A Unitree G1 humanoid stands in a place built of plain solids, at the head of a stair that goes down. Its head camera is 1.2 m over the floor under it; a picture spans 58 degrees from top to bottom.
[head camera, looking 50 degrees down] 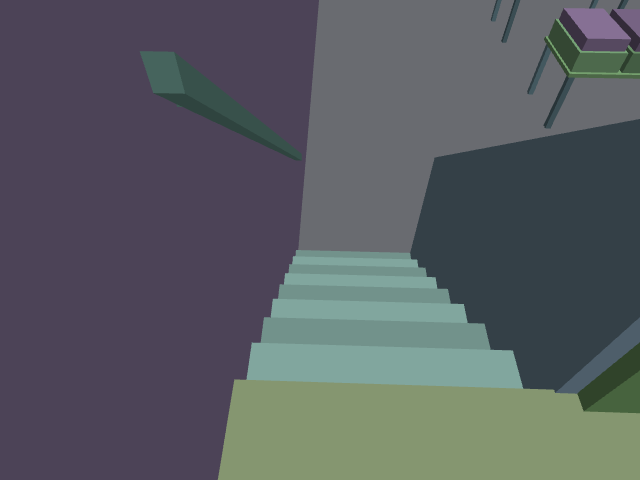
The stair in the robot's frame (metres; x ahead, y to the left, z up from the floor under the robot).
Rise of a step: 0.18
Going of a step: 0.21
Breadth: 0.90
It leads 2 degrees to the right of straight ahead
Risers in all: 9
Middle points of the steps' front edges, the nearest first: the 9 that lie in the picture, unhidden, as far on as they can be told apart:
0.47 -0.21 0.00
0.68 -0.21 -0.18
0.89 -0.22 -0.37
1.10 -0.23 -0.55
1.30 -0.23 -0.74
1.51 -0.24 -0.92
1.72 -0.25 -1.11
1.92 -0.25 -1.29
2.13 -0.26 -1.48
